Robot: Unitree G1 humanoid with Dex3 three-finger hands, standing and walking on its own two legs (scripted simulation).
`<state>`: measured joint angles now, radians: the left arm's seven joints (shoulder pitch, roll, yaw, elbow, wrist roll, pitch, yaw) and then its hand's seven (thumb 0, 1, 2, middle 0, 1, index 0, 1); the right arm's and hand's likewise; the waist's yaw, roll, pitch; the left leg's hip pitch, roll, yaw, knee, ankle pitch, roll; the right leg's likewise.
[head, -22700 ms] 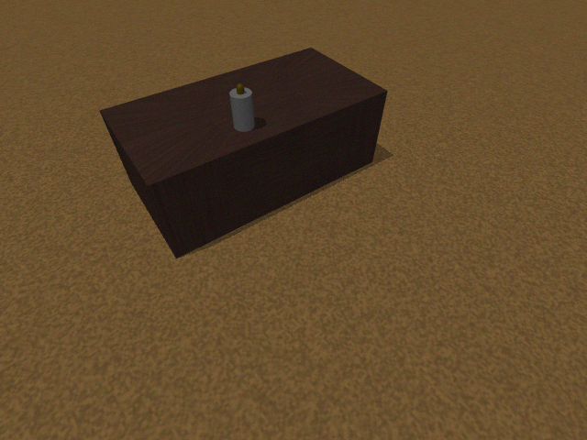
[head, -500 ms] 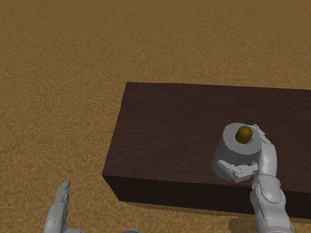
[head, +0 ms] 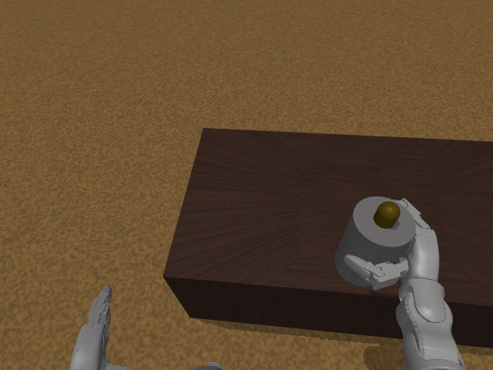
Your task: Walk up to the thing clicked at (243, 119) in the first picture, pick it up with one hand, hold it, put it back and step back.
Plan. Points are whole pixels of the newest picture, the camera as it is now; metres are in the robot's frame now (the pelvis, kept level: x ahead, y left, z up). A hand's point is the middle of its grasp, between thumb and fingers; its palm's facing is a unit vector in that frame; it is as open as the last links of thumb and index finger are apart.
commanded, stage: hold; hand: right
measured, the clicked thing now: (372, 238) +0.33 -0.17 +0.03
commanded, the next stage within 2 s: crouch in 1.00 s
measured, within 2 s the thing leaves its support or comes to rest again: neither
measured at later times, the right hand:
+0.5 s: hand (372, 240) +0.33 -0.17 +0.02, palm faces +0.15 +0.99 -0.02, open 11.4 cm
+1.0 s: hand (382, 237) +0.33 -0.18 +0.03, palm faces +0.19 +0.98 -0.02, open 11.4 cm
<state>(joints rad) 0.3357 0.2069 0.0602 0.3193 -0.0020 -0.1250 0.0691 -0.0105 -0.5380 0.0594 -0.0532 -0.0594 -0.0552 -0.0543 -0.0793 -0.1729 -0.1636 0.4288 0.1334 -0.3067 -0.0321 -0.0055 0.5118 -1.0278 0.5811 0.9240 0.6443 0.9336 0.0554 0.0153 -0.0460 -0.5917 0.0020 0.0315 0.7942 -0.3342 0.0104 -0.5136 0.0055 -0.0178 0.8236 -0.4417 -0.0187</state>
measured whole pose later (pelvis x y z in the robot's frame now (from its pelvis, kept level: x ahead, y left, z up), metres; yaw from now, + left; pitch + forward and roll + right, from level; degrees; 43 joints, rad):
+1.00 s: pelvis +0.00 -0.01 +0.00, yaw +0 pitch +7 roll +1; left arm 0.33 0.21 0.07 0.32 -0.01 -0.12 0.07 -0.01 -0.53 0.06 -0.06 -0.06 -0.06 -0.05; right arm -0.10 -0.17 -0.17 0.42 0.13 -0.29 -0.05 -0.01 0.52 -1.04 0.58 0.93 0.65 0.94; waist 0.05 0.01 -0.05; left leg -0.59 0.01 0.02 0.80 -0.34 0.00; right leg -0.51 0.01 -0.02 0.84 -0.45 -0.03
